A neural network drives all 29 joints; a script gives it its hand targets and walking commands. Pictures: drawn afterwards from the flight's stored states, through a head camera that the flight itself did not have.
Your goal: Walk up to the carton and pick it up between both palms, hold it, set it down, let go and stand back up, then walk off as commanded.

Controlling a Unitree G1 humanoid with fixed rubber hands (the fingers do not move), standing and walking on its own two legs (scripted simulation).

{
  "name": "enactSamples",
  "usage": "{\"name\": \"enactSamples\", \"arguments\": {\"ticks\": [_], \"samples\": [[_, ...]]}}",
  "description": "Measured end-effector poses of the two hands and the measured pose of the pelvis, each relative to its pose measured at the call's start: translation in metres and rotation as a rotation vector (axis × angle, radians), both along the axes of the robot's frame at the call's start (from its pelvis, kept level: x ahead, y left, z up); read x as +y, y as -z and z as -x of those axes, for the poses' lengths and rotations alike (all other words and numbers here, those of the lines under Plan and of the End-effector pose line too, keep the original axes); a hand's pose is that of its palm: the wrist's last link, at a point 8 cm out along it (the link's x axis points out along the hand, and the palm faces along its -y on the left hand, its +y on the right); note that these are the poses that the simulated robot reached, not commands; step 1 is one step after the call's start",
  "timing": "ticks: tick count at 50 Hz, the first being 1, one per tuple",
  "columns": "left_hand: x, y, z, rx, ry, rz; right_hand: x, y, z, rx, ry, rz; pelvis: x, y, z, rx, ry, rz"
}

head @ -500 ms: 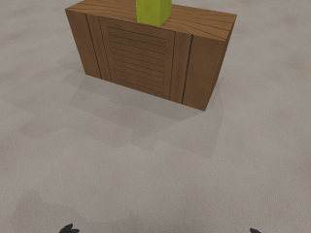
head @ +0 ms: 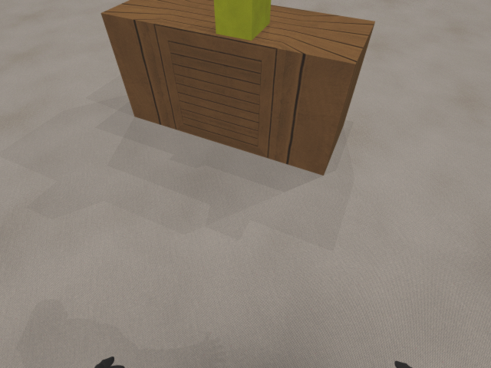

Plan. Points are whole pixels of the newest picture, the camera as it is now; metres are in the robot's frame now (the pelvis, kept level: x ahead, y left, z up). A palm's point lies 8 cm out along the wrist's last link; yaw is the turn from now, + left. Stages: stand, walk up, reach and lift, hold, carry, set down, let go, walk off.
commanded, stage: stand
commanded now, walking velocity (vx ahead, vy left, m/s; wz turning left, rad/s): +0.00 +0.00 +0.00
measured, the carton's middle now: (243, 2) +1.61 -0.01 +0.01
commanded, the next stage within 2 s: walk up in 0.54 s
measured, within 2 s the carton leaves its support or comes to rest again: neither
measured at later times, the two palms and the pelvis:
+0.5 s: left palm out of the picture +0.10 +0.26 -0.11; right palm out of the picture +0.09 -0.28 -0.11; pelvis +0.00 +0.00 +0.00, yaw +0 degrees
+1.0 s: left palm out of the picture +0.09 +0.33 -0.12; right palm out of the picture +0.14 -0.28 -0.09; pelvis +0.03 +0.04 +0.00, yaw +0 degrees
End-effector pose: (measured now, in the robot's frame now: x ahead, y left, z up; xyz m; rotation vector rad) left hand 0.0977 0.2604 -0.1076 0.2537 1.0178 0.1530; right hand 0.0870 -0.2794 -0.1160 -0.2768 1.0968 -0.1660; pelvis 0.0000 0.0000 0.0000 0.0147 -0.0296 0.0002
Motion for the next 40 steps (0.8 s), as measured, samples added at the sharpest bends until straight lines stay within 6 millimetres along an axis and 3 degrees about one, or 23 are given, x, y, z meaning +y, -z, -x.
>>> {"name": "enactSamples", "arguments": {"ticks": [40], "samples": [[0.0043,0.0002,-0.0001,0.01,0.004,0.003,-0.0025,-0.0026,-0.0017,0.009,-0.006,0.002,0.0026,-0.001,-0.0032,-0.002,0.002,0.003]]}}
